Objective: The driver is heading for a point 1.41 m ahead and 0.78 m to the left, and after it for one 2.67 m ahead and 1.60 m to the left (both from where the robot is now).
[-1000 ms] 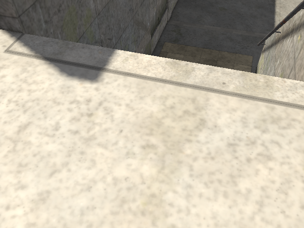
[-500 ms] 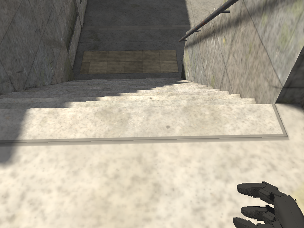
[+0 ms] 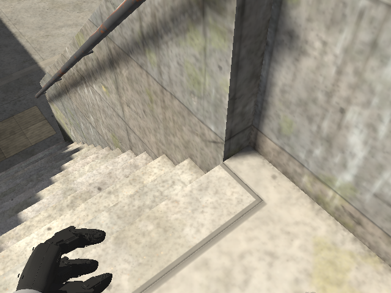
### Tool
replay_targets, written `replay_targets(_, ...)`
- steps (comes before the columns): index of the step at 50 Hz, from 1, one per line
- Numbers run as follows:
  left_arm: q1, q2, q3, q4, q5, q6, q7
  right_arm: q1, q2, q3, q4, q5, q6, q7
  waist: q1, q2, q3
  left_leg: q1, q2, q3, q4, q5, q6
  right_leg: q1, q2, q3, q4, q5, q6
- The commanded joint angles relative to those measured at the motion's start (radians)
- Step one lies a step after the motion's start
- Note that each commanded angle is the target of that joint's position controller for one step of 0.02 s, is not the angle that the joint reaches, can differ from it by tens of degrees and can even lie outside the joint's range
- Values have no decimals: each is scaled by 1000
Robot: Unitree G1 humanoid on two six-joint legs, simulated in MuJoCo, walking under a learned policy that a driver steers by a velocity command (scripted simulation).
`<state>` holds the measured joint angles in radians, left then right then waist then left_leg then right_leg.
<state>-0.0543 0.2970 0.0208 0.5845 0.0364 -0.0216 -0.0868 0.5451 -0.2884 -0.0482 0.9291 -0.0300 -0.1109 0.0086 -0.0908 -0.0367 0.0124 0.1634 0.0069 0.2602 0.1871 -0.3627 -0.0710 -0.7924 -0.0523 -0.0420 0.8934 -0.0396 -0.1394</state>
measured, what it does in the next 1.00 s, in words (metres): walks ahead, turning left: right foot, then left foot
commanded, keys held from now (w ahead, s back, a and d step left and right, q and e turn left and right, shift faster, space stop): w+q+shift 1.00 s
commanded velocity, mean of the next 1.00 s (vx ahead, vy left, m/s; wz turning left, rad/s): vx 0.39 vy -0.08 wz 0.69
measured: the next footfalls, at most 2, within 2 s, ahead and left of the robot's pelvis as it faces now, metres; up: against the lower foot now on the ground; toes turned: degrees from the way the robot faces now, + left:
right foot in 0.10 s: +0.28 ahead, -0.08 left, +0.00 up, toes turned -3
left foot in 0.50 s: +0.63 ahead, +0.11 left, +0.00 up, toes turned +18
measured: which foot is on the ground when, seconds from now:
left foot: down 0.00-0.08, up 0.10-0.48, down 0.50-1.00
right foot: up 0.00-0.08, down 0.10-0.48, up 0.50-0.98, down 1.00-1.00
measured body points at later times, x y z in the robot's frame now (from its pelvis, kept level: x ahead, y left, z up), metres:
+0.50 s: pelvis +0.44 +0.02 -0.01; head +0.47 +0.03 +0.43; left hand +0.40 +0.29 -0.15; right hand +0.64 -0.21 -0.12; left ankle +0.59 +0.10 -0.73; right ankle +0.25 -0.08 -0.70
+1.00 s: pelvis +0.58 -0.06 +0.00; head +0.60 -0.02 +0.45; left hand +0.52 +0.26 -0.10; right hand +0.91 -0.16 -0.06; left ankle +0.59 +0.10 -0.72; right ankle +0.71 -0.12 -0.73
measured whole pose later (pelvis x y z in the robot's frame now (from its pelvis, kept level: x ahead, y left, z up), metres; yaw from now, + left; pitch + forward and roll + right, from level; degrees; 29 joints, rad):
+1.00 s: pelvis +0.58 -0.06 +0.00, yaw +46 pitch +1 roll -1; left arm 0.08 0.31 0.02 0.68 -0.01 0.03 0.05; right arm 0.16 -0.36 -0.09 0.54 0.00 0.10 -0.01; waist -0.03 -0.01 0.09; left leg -0.42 -0.22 -0.41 0.56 -0.15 -0.02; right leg -0.34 0.07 0.13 0.55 -0.29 0.02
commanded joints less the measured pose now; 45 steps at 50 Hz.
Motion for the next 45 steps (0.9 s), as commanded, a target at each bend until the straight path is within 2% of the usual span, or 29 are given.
replay_targets(1, -28, 37, -5, -44, 5, -20, 7, -52, -177, -13, -54, 9, -10, -12, 102, 97, 136, -214, 246, -61, -90, 1070, 168, 300, 101, -96, -185, -46, -33)
replay_targets(3, 183, 86, 17, 22, 19, -28, 33, -48, -237, -17, -29, 12, 14, -26, 228, 166, -9, -142, 268, -88, 241, 1422, 179, 549, 147, -81, -233, -162, -62)
replay_targets(4, 397, 116, 37, 93, 25, -34, 47, -89, -256, -21, -40, 25, 22, -27, 335, 168, -119, -236, 240, -101, 501, 1327, 175, 810, 130, -34, -349, -111, -76)
replay_targets(5, 522, 207, 67, 134, 49, -35, 70, -80, -179, -6, -73, 24, 21, -16, 344, 89, -245, -485, 167, -134, 853, 794, 174, 1106, -56, 166, -320, -305, -76)
replay_targets(6, 478, 296, 83, 109, 67, -46, 80, 29, -12, 25, -133, 52, 18, 6, 185, -135, -400, -826, 28, -263, 1211, -159, 161, 1341, -390, 654, -412, -459, -97)
replay_targets(7, 498, 254, 91, 113, 34, -45, 84, -107, -122, 1, -156, 58, 17, -7, 263, -11, -397, -892, 23, -349, 1271, -31, 173, 1210, -392, 736, -571, -478, -78)
replay_targets(8, 429, 190, 73, 146, 22, -54, 84, -169, -110, -1, -169, 54, 16, -3, 200, 3, -170, -914, 68, -340, 1207, 80, 171, 1015, -326, 559, -602, -428, -62)
replay_targets(9, 389, 139, 66, 160, 9, -64, 78, -156, -71, 10, -150, 42, 21, 6, 155, 5, -71, -874, 104, -330, 1137, 109, 167, 864, -287, 444, -648, -347, -50)
replay_targets(12, 362, 55, 45, 192, -18, -98, 82, -106, -25, 9, -106, 7, 85, 33, 76, -5, 14, -790, 152, -326, 1073, 133, 145, 681, -207, 194, -742, -229, 9)
replay_targets(13, 323, 18, 31, 193, -38, -109, 89, -111, -23, -2, -104, 0, 100, 28, 37, 19, 111, -789, 138, -309, 1028, 122, 115, 633, -207, 78, -696, 368, 20)
replay_targets(14, 321, 39, 40, 202, -46, -123, 87, -131, -4, 0, -123, -8, 109, 27, 21, -21, 99, -779, 130, -274, 998, 135, 105, 612, -191, -18, -678, 547, 22)
replay_targets(15, 303, 24, 36, 202, -44, -130, 86, -178, 8, 2, -144, -4, 110, 32, 19, -47, 78, -773, 121, -252, 941, 201, 111, 602, -153, -85, -693, 547, 32)
replay_targets(16, 154, -25, 15, 163, -19, -93, 65, -155, -41, -11, -132, -6, 102, 2, -7, -134, 89, -641, 52, -167, 724, 174, 110, 446, -30, -258, -699, 420, 14)
replay_targets(18, 283, 3, 23, 206, -26, -112, 73, -265, -10, 2, -174, 28, 79, 37, 32, -127, 45, -467, 7, -90, 563, 496, 147, 464, -6, -273, -677, 331, 9)
replay_targets(20, 319, 97, 44, 204, -52, -132, 98, -351, -18, 1, -212, -6, 103, 71, 42, -9, 40, -590, 7, -86, 514, 477, 217, 673, -161, -210, -637, 682, 71)
replay_targets(21, 317, 138, 55, 203, -65, -122, 123, -327, -23, 2, -223, -16, 113, 88, 19, 9, 29, -639, -3, -92, 454, 461, 252, 792, -201, -206, -569, 841, 98)
replay_targets(23, 285, 216, 84, 204, -55, -69, 176, -198, -53, -7, -207, -12, 149, 112, -75, -6, -31, -593, -19, -92, 427, 350, 287, 899, -260, -203, -373, 1068, 123)
replay_targets(24, 198, 164, 72, 126, 12, -16, 117, 216, -64, -42, -60, -41, 116, -11, -162, -195, -186, -183, -21, -236, 130, 473, 144, 764, 8, -313, -40, 454, 88)
replay_targets(25, 278, 85, 51, 129, 71, 27, 100, 246, -235, -94, -12, -24, 142, -95, -76, 29, -87, 145, 111, -463, 305, 861, 7, 330, 167, -265, 264, -502, 117)
replay_targets(26, 575, 11, 39, 132, 52, 66, 87, 172, -437, -136, -100, 24, 161, -135, 72, 211, -246, 258, 379, -953, 397, 1411, 102, 187, 155, -70, 669, -626, 150)
replay_targets(27, 647, 38, 23, 121, 13, 64, 78, -12, -418, -147, -217, 47, 169, -142, 101, 203, -462, 233, 463, -1215, 199, 1071, 298, 163, 138, 103, 822, -454, 164)
replay_targets(28, 519, 52, 18, 102, 19, 65, 78, -124, -332, -127, -272, 26, 188, -134, 92, 103, -335, 32, 405, -1106, 107, 702, 368, 119, 96, 112, 819, -299, 169)
replay_targets(29, 373, 77, 28, 76, 32, 69, 78, -121, -245, -107, -261, -1, 195, -117, 66, 3, -199, -91, 323, -958, 105, 515, 358, 89, 82, 98, 808, -231, 173)
replay_targets(30, 232, 36, 2, 51, -41, 36, 103, -279, -191, -78, -327, 26, 159, -70, 46, 160, -64, -209, 201, -681, 205, 1116, 400, 90, 77, 111, 675, -294, 184)
replay_targets(31, 247, 61, 9, 49, -28, 27, 118, -218, -154, -66, -311, 40, 139, -43, 41, 108, -78, -204, 160, -577, 229, 1235, 392, 88, 87, 109, 620, -353, 183)
replay_targets(34, 239, 68, 13, 33, 9, 96, 167, -162, -192, -54, -306, 33, 128, 1, 84, 72, -154, -258, 114, -570, 290, 1214, 278, 154, 91, 101, 446, -328, 190)
replay_targets(37, 204, 39, 6, 0, 10, 149, 168, -214, -229, -54, -358, 23, 136, -17, 103, 172, -181, -397, 81, -615, 291, 1027, 268, 173, 108, 99, 409, -233, 211)
replay_targets(41, 122, 31, 2, -5, 9, 100, 126, -324, -231, -58, -438, 12, 215, -44, 81, 198, -85, -564, 25, -749, 163, 281, 248, 203, 114, 116, 206, -162, 200)
replay_targets(45, 69, 24, 2, 5, -37, 67, 119, -331, -220, -72, -443, 35, 229, -31, 35, 261, -66, -529, -38, -839, 111, -135, 201, 360, 166, 99, -99, -242, 192)
Over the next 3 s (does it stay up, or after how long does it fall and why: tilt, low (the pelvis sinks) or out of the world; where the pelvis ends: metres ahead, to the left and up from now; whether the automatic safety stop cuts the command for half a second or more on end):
stays up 0.96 0.49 -0.43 its command is cut before an obstacle after 0.2 s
